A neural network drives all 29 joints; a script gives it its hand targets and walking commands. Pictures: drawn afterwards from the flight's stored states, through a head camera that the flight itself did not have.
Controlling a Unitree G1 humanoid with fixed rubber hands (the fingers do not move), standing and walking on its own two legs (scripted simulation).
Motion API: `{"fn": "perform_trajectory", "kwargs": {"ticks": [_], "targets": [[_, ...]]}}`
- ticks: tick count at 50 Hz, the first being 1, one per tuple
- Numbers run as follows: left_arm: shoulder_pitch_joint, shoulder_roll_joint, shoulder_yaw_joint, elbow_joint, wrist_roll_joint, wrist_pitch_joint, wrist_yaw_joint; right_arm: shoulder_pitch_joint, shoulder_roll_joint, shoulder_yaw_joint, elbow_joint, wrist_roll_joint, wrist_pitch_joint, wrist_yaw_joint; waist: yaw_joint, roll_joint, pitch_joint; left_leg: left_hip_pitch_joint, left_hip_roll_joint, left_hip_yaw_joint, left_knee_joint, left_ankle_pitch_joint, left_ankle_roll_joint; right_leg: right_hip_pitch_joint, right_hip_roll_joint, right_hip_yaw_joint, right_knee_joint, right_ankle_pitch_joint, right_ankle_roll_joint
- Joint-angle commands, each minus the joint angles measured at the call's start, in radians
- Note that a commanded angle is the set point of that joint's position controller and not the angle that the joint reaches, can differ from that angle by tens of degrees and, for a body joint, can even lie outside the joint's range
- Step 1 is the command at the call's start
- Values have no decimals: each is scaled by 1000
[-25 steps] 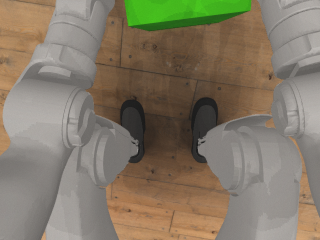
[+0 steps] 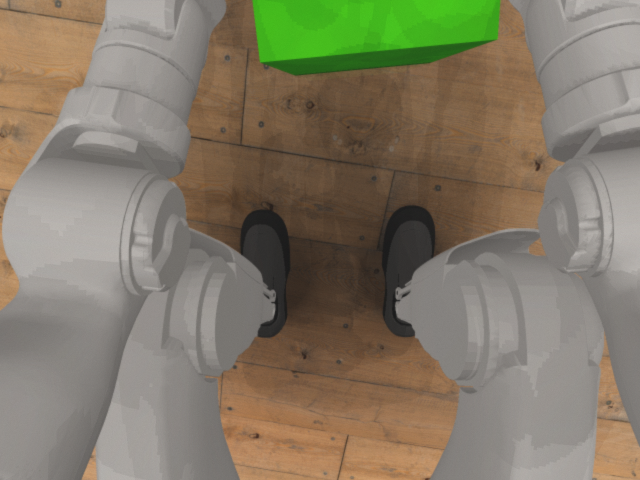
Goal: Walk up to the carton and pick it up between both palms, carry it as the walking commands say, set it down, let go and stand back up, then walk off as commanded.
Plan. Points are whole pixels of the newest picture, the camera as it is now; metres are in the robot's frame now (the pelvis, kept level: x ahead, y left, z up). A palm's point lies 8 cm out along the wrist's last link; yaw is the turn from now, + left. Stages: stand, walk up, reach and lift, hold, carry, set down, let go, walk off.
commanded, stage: reach and lift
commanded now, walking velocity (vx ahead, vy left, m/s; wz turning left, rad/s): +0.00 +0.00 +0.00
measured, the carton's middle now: out of the picture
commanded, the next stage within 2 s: none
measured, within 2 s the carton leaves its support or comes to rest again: leaves its support in 0.34 s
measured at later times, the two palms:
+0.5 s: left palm out of the picture +0.56 +0.10 -0.15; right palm out of the picture +0.56 -0.17 -0.17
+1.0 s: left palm out of the picture +0.56 +0.10 -0.08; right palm out of the picture +0.56 -0.17 -0.10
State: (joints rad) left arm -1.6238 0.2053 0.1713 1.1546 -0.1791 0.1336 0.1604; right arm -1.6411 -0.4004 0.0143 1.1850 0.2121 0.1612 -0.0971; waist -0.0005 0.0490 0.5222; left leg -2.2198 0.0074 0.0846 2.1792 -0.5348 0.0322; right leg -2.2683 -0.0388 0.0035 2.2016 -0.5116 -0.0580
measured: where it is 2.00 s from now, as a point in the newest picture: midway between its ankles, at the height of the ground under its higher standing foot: (334, 292)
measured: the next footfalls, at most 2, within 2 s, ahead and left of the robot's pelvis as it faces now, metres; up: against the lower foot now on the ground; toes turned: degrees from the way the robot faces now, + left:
none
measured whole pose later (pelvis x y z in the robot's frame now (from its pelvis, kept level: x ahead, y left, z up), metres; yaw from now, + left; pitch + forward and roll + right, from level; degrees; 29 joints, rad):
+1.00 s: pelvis -0.01 +0.00 +0.01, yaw -1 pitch +23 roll +3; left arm -1.58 0.18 0.24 1.00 -0.11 0.37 0.24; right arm -1.63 -0.33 -0.06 1.10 0.09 0.39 -0.16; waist 0.00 0.06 0.53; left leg -2.06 -0.03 0.07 2.18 -0.53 0.02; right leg -2.09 -0.03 0.00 2.20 -0.52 -0.06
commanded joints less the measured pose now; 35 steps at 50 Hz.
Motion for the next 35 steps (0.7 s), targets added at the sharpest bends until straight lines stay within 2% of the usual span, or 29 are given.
{"fn": "perform_trajectory", "kwargs": {"ticks": [1, 2, 3, 4, 5, 6, 7, 9, 11, 13, 15, 16, 17, 18, 19, 21, 22, 23, 25, 26, 27, 28, 29, 30, 31, 32, 33, 34, 35], "targets": [[-502, -1009, -247, -243, -33, 17, -292, -534, 1062, 227, -244, 31, -7, 346, 2, -104, -1287, 566, -159, -53, -49, 321, -6, 619, 122, -6, -84, 331, 22], [-510, -1019, -273, -287, -33, 13, -287, -525, 1090, 230, -245, 27, -3, 348, -25, -113, -1325, 551, -158, -62, -41, 314, -4, 648, 125, -3, -78, 351, 20], [-524, -1020, -275, -299, -36, 8, -281, -563, 1099, 248, -292, 41, -13, 342, 13, -107, -1382, 578, -161, -49, -40, 340, -7, 674, 125, -2, -74, 367, 24], [-550, -1040, -287, -298, -54, 13, -282, -571, 1072, 254, -297, 36, -9, 334, -33, -159, -1419, 543, -155, -58, -20, 324, -11, 722, 114, 2, -71, 386, 22], [-530, -1038, -274, -286, -55, 18, -282, -584, 1086, 258, -318, 41, -6, 330, -12, -156, -1448, 588, -159, -58, -46, 334, -4, 731, 121, -13, -78, 384, 28], [-551, -1058, -284, -310, -61, 16, -273, -582, 1080, 247, -319, 47, -6, 329, -34, -111, -1464, 602, -162, -59, -45, 340, -7, 713, 123, -17, -69, 395, 25], [-611, -1024, -312, -408, -81, 11, -266, -592, 1113, 269, -356, 63, 2, 324, -8, -133, -1575, 669, -161, -54, -47, 374, -5, 779, 129, -12, -76, 425, 29], [-633, -1063, -338, -457, -106, 21, -254, -679, 1099, 298, -456, 88, -4, 302, -15, -161, -1761, 715, -165, -50, -33, 434, -14, 911, 126, -12, -76, 501, 31], [-703, -1062, -362, -479, -111, 21, -244, -630, 1113, 259, -416, 79, 4, 293, -57, -107, -1771, 728, -161, -44, -30, 409, -22, 869, 138, -20, -77, 488, 27], [-661, -1098, -356, -502, -108, 35, -231, -691, 1100, 274, -503, 93, 0, 280, -26, -86, -1891, 818, -172, -50, -43, 463, -17, 895, 139, -25, -77, 513, 28], [-722, -1108, -376, -572, -134, 44, -218, -709, 1131, 286, -537, 109, 19, 260, -60, -131, -2070, 854, -172, -47, -42, 494, -22, 1069, 133, -23, -81, 591, 37], [-688, -1140, -373, -570, -126, 54, -217, -767, 1112, 299, -619, 126, 8, 251, -54, -110, -2114, 901, -178, -47, -56, 529, -19, 1051, 143, -45, -85, 611, 49], [-737, -1115, -374, -612, -137, 54, -210, -731, 1153, 290, -604, 117, 21, 246, -59, -157, -2180, 934, -187, -43, -58, 551, -18, 1124, 143, -36, -102, 644, 54], [-679, -1144, -318, -482, -109, 73, -212, -767, 1118, 242, -576, 90, 19, 239, -64, -115, -2046, 837, -176, -44, -53, 458, -10, 1019, 138, -27, -105, 539, 48], [-674, -1158, -332, -503, -98, 77, -211, -759, 1112, 263, -585, 80, 19, 239, -82, -129, -2063, 837, -188, -40, -56, 473, -21, 1036, 144, -41, -99, 565, 39], [-743, -1172, -360, -613, -139, 79, -201, -796, 1163, 279, -689, 111, 30, 227, -73, -129, -2274, 938, -192, -42, -63, 516, -16, 1166, 153, -24, -118, 626, 41], [-729, -1164, -300, -502, -97, 86, -202, -771, 1144, 235, -582, 66, 38, 227, -80, -143, -2097, 822, -185, -43, -82, 428, -18, 1072, 144, -31, -131, 539, 45], [-750, -1191, -328, -632, -117, 83, -198, -803, 1183, 263, -690, 89, 38, 225, -68, -148, -2257, 928, -200, -51, -97, 503, -14, 1159, 156, -42, -126, 599, 49], [-751, -1185, -282, -524, -77, 100, -201, -832, 1151, 208, -604, 67, 47, 227, -50, -96, -2096, 859, -190, -38, -104, 402, -17, 1045, 149, -32, -149, 479, 40], [-748, -1202, -258, -523, -59, 103, -200, -792, 1172, 158, -549, 25, 53, 229, -87, -111, -2034, 838, -191, -50, -127, 359, -14, 996, 155, -60, -148, 428, 41], [-745, -1188, -257, -560, -52, 104, -202, -801, 1208, 192, -584, 42, 61, 236, -29, -129, -2105, 891, -197, -32, -129, 386, -20, 1059, 156, -36, -174, 443, 40], [-763, -1195, -257, -550, -59, 109, -203, -826, 1208, 195, -597, 47, 65, 233, -56, -142, -2116, 871, -190, -41, -130, 362, -11, 1090, 158, -43, -172, 431, 49], [-777, -1197, -234, -526, -48, 113, -201, -797, 1194, 178, -525, 29, 76, 240, -53, -130, -2077, 839, -190, -33, -133, 332, -20, 1048, 153, -41, -178, 405, 42], [-760, -1185, -224, -542, -40, 111, -202, -826, 1197, 172, -582, 16, 71, 235, -41, -159, -2067, 857, -194, -42, -143, 332, -11, 1039, 163, -39, -182, 390, 48], [-717, -1189, -178, -427, 3, 122, -207, -784, 1192, 127, -475, -11, 73, 241, -25, -127, -1939, 791, -192, -31, -150, 269, -14, 973, 155, -41, -195, 325, 42], [-735, -1158, -161, -464, 14, 120, -207, -756, 1203, 111, -439, -36, 88, 251, -15, -140, -1892, 776, -194, -29, -159, 247, -16, 949, 153, -35, -201, 298, 36], [-728, -1197, -175, -495, 12, 130, -212, -827, 1210, 134, -544, -16, 82, 258, -25, -125, -1974, 833, -194, -33, -158, 280, -18, 999, 158, -33, -208, 326, 39], [-746, -1176, -166, -511, 3, 133, -218, -762, 1224, 122, -494, -36, 98, 261, -35, -141, -1983, 825, -194, -32, -170, 263, -17, 1016, 162, -47, -212, 316, 42], [-744, -1171, -153, -490, 16, 140, -218, -816, 1216, 139, -528, -14, 98, 259, -11, -138, -1996, 814, -191, -16, -166, 269, -17, 1043, 162, -43, -220, 322, 51]]}}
